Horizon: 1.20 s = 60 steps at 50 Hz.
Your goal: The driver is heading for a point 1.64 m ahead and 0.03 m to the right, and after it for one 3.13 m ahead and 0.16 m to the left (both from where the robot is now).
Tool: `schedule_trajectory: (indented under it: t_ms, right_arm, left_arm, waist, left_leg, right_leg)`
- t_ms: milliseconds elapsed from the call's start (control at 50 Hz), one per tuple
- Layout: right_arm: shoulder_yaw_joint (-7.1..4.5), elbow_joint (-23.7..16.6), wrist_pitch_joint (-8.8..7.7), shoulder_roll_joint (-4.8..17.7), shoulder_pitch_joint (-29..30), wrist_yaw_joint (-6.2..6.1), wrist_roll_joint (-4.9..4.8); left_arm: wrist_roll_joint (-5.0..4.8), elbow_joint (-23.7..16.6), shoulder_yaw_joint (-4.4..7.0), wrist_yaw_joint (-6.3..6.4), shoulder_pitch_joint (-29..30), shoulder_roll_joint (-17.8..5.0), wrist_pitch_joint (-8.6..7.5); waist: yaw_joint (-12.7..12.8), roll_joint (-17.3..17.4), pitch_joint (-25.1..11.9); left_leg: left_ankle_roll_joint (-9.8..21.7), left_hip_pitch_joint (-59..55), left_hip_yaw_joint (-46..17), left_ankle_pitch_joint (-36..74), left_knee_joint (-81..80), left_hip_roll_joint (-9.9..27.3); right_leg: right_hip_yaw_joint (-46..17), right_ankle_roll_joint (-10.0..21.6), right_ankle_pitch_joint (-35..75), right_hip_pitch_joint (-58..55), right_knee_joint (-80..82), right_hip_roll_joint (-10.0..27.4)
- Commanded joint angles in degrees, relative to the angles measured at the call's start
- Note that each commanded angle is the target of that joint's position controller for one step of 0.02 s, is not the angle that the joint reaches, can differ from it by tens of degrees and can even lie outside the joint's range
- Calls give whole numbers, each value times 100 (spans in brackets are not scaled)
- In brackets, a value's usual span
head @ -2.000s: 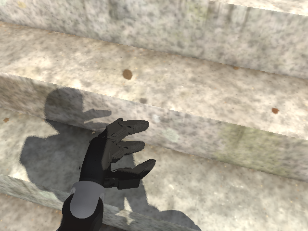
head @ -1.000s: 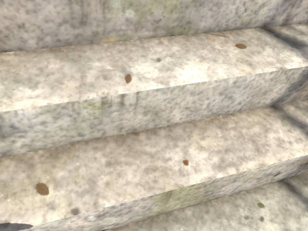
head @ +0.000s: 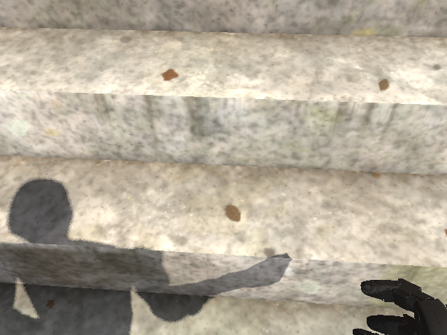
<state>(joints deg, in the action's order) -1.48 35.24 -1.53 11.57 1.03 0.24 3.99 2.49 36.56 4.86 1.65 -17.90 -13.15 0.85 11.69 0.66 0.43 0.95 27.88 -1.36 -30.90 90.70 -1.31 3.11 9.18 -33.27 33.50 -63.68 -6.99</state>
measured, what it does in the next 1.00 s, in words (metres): climbs: left foot, then right foot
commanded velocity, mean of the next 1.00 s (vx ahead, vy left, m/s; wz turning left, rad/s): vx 0.92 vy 0.00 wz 0.15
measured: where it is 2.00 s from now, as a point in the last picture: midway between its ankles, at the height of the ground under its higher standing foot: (366, 70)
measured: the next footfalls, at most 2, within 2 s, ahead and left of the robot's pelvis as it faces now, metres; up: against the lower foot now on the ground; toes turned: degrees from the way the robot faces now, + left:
left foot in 0.20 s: +0.03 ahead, +0.14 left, +0.00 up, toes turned -16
right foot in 0.58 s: +0.15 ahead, -0.24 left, +0.00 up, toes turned -13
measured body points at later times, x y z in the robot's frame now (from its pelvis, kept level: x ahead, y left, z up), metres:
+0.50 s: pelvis +0.05 -0.03 +0.02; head +0.07 -0.05 +0.47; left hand +0.41 +0.05 +0.04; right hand -0.04 -0.30 -0.10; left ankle -0.01 +0.15 -0.65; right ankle +0.02 -0.17 -0.54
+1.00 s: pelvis +0.24 -0.14 +0.13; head +0.25 -0.16 +0.58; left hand +0.15 +0.09 +0.00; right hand +0.55 -0.28 +0.10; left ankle +0.28 -0.11 -0.46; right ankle +0.13 -0.24 -0.61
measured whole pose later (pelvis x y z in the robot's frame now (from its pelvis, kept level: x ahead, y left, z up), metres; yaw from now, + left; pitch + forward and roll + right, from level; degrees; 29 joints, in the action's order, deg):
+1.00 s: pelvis +0.24 -0.14 +0.13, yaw +8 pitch +6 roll +2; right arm 2.3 32.4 0.9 9.9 5.8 0.3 0.1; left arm -2.9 57.9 0.7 2.3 -29.0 -10.3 -6.7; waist 0.8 0.7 -5.7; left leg 12.1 50.7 12.2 -39.9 81.0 -7.2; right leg 19.3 3.5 -1.1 4.5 -19.8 6.8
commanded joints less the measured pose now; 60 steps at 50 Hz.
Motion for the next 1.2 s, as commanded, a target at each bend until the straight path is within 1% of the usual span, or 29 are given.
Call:
schedule_trajectory:
  t_ms: [20, 120, 180, 200, 220, 240, 260, 300, 340, 420, 480, 520, 540, 560, 580, 600, 620, 680, 720, 800, 860, 900, 960, 1000, 1020, 1040, 1080, 1120, 1200]
  right_arm:
    - [193, -1524, -258, -213, 955, 354, 164]
    - [179, -1335, 162, 220, 435, -28, -140]
    - [316, -1157, 190, 31, -95, -162, -423]
    - [338, -915, 264, -418, 49, -209, -580]
    - [389, -771, 173, -751, -97, -233, -306]
    - [124, -990, -45, 66, 681, -366, -247]
    - [-7, -1125, -190, 218, 461, -439, -238]
    - [-146, -588, -383, 266, -533, -383, -38]
    - [-241, -55, -502, 406, -1137, -309, -80]
    - [-380, 452, -705, 387, -1820, -315, -264]
    - [-458, 718, -754, 512, -2383, -524, -104]
    - [-496, 494, -535, 771, -1814, -624, -52]
    - [-472, 580, -438, 766, -1888, -627, 45]
    - [-499, 555, -592, 973, -1566, -442, -41]
    - [-487, 583, -696, 626, -726, -144, -174]
    - [-387, 250, -662, 180, -684, -115, -411]
    - [-384, 103, -631, 126, -1004, -170, -450]
    - [-175, -152, -382, -280, -582, -9, -59]
    - [0, -86, -190, -644, -876, 132, -126]
    - [132, -412, 86, -699, -183, -61, -377]
    - [312, -914, 231, -642, 1151, -206, -526]
    - [338, -613, 364, -301, 906, -195, -530]
    - [260, 0, 416, 94, -1643, -51, -337]
    - [34, 17, 207, 791, -1840, 148, -381]
    - [-182, 46, 233, 1159, -1380, 56, -321]
    - [-353, -290, 349, 1325, -538, -68, -304]
    - [-259, -106, 46, 955, -513, -168, -335]
    - [-201, 641, -248, 624, -1257, -192, -72]
    - [-115, 1359, -620, 353, -2079, -16, -238]
  left_arm:
    - [-51, -239, -126, 112, 514, -50, -206]
    - [59, -369, -122, 196, 1263, -355, -581]
    - [207, -465, -23, 279, 1180, -176, -272]
    - [92, 10, 22, 299, -1, -141, -71]
    - [-92, -69, 68, 271, 297, -211, -45]
    - [-105, -536, 54, 164, -152, -618, -129]
    - [98, -486, 16, 88, 261, -519, -131]
    - [222, -785, -222, -175, 1536, 6, -262]
    - [214, -1032, -433, -288, 2054, 387, -391]
    - [336, -1577, -556, -290, 2974, 159, -446]
    - [215, -2198, -727, -342, 4025, 311, -468]
    - [-251, -1930, -840, -528, 3023, 256, -482]
    - [-577, -1456, -643, -491, 1563, 118, -489]
    - [-665, -909, -256, -315, -241, -348, -456]
    - [-495, -145, 7, -209, -1658, -830, -509]
    - [-176, -8, 183, -148, -1965, -1498, -547]
    - [25, -288, 172, -175, -1118, -1336, -563]
    - [-209, 181, -111, -13, 241, -488, -783]
    - [-187, 839, -317, -102, 386, 317, -955]
    - [-21, 1560, -324, -296, 532, 187, -1107]
    - [-231, 2016, -340, -167, -370, -89, -1133]
    - [-458, 2253, -366, 27, -941, -200, -1039]
    - [-650, 1535, -88, 280, -374, -1651, -988]
    - [-497, 874, 43, -22, -177, -1812, -813]
    - [-72, 298, -60, -290, 120, -1025, -800]
    - [167, -329, -204, -434, 1197, -512, -804]
    - [491, -1047, -483, -349, 1636, 350, -840]
    - [324, -1120, -709, -190, 1157, 755, -819]
    - [29, -1071, -818, 125, 1853, 1001, -491]
  waist:
    - [-1058, -160, -175]
    - [-1402, 91, -198]
    - [-1477, 572, -174]
    - [-1137, 1524, -363]
    - [-1204, 1882, -843]
    - [-514, 2097, -1482]
    - [-846, 747, -1783]
    - [-1498, -382, -672]
    - [-1579, -61, -299]
    - [-1700, 314, -240]
    - [-1932, 401, -85]
    - [-1480, 33, -384]
    - [-976, 231, -651]
    - [71, 22, -1455]
    - [834, -972, -1768]
    - [499, -1845, -2077]
    - [-74, -1412, -2193]
    - [-1086, -1202, -465]
    - [-1632, -786, 62]
    - [-2073, -487, 471]
    - [-1760, -390, 709]
    - [-1631, -313, -53]
    - [-2572, -945, -2044]
    - [-2300, -657, -2390]
    - [-1823, 818, -1887]
    - [-1875, 1353, -1186]
    - [-1387, -85, -319]
    - [-885, -696, 496]
    - [-1104, -590, 853]
  left_leg:
    - [-153, 2179, -761, 1738, 2361, -627]
    - [-176, 492, -786, 1257, 744, -394]
    - [364, -1464, -764, -404, -5753, 105]
    - [103, -1684, 756, 764, -7197, -110]
    - [329, -2365, 180, 3491, -5941, 245]
    - [1356, -2957, -2646, 4307, -4979, 1950]
    - [1645, -2252, -3535, 2361, -5710, 2351]
    - [1352, -2097, -3274, 677, -5308, 1643]
    - [1286, -2060, -2650, 799, -5543, 1175]
    - [1587, -2163, -3218, 1994, -5708, 1116]
    - [1380, -1774, -3436, 2118, -5881, 1193]
    - [990, 336, -1986, 2435, -6842, 669]
    - [1153, 1044, -1761, 3065, -6127, 343]
    - [974, 1919, -1726, 4793, -4793, 287]
    - [630, 2985, -1139, 1531, -1914, -381]
    - [340, 3956, -1141, 1665, 317, -658]
    - [171, 4048, -1084, 2007, 1806, -261]
    - [186, 5064, -397, 2037, 4201, -104]
    - [499, 5041, -790, 2331, 4628, -72]
    - [825, 4967, -380, 2345, 4885, -330]
    - [973, 4323, 462, 1986, 2472, -110]
    - [1183, 2606, 1635, 1368, 771, -225]
    - [1087, 387, 1990, -1230, -522, -819]
    - [1160, -778, 705, -1554, -3354, -1315]
    - [1679, -1685, -1659, -1252, -4827, -679]
    - [2458, -1150, -4739, -2052, -6372, 199]
    - [1900, -509, -4813, -1118, -6831, 498]
    - [1461, 29, -3709, -29, -6835, 455]
    - [867, -327, -2060, 2000, -7212, 657]
  right_leg:
    - [-4667, 1026, 420, -299, 3060, 914]
    - [-3495, 755, 1394, 1645, 2675, 500]
    - [-2302, -286, 1686, 1888, 2018, -108]
    - [-1302, -275, 160, 1036, 237, -764]
    - [-701, -613, -222, 1283, -2670, -1202]
    - [-1276, -786, 482, 2187, -2883, 128]
    - [-1347, -843, 1281, 1768, -3440, 570]
    - [-1809, -911, 2150, 2874, -3660, 272]
    - [-1737, -857, 2205, 3318, -3787, 38]
    - [-1344, -991, 469, 3727, -3806, 928]
    - [-1500, -996, -17, 3836, -3077, 1296]
    - [-536, -995, -705, -62, 1228, 1279]
    - [167, -963, 534, -2238, 2190, 933]
    - [-8, -712, 2016, -4975, 2507, 990]
    - [-353, -904, 3182, -6259, 2285, 1297]
    - [-3053, -1348, 3247, -5973, 3513, 2918]
    - [-3875, -1402, 2090, -5203, 4108, 3468]
    - [-2313, -641, -86, -2914, 4723, 2882]
    - [-1259, -849, 580, -1793, 4720, 2645]
    - [241, -906, 1617, -676, 5527, 2317]
    - [947, -875, 3209, -685, 6619, 2167]
    - [1814, -651, 6700, -1600, 6741, 1689]
    - [1443, 51, 15393, -3381, 3540, 2709]
    - [1010, 279, 12460, -3170, 690, 2674]
    - [697, -133, 6133, -562, -1020, 1651]
    - [-243, -502, 3129, 1638, -4107, 389]
    - [-1149, -600, 3122, 2871, -6576, 521]
    - [-933, -561, 2921, 3456, -6717, 739]
    - [-345, -420, 1896, 4540, -7143, 867]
